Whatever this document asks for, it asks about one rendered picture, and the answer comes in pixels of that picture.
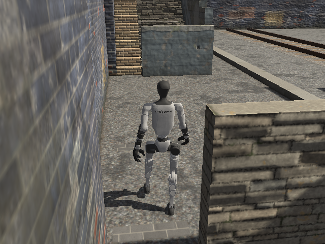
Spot robot right foot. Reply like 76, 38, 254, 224
168, 202, 175, 216

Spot right robot hand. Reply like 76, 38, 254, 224
178, 136, 189, 145

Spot robot left thigh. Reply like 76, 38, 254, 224
145, 141, 156, 167

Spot left robot hand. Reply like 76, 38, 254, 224
133, 148, 145, 162

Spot right robot upper arm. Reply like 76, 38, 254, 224
174, 103, 186, 129

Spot right robot forearm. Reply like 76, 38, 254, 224
181, 122, 189, 139

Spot left robot forearm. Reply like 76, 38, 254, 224
134, 124, 145, 149

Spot left robot upper arm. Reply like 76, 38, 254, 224
140, 103, 153, 132

